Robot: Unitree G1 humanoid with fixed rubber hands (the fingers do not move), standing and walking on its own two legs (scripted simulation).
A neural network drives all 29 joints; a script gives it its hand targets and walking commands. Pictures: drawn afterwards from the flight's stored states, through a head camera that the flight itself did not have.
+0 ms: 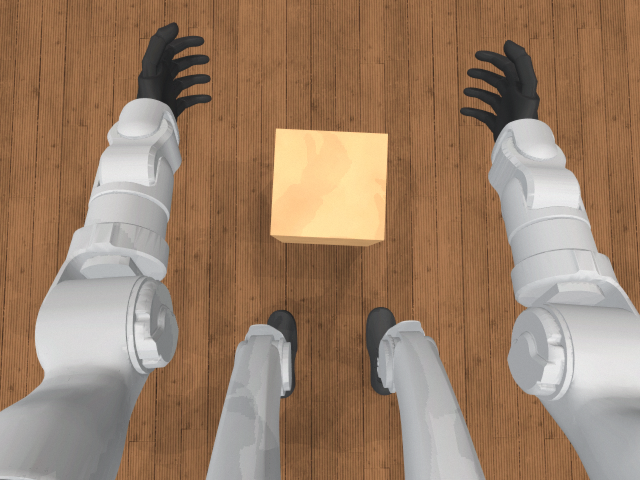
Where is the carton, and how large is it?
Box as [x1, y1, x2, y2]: [270, 129, 387, 245]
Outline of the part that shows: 276,129 270,234 282,242 369,245 383,240 387,134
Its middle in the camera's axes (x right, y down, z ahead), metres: +0.02 -0.10 +0.85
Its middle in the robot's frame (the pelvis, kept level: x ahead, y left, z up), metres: +0.50 +0.00 -0.51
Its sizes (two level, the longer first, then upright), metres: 0.210 0.200 0.250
